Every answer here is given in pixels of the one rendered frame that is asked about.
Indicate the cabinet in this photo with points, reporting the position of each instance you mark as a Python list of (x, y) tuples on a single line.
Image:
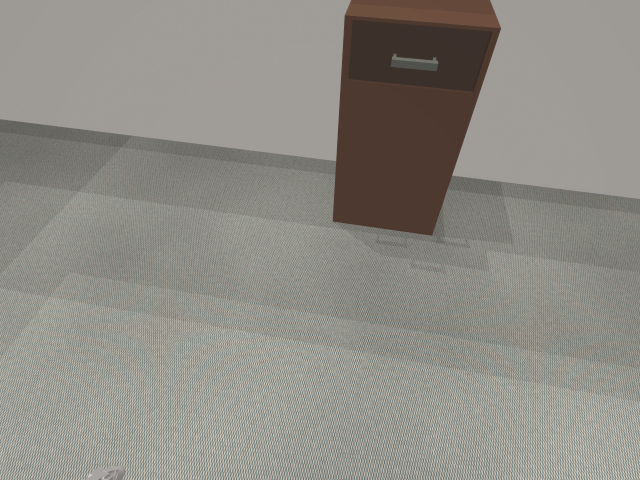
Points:
[(398, 144)]

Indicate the drawer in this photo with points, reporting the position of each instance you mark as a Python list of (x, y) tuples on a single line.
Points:
[(459, 53)]

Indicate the handle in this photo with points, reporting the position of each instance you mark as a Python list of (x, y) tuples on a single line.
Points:
[(420, 64)]

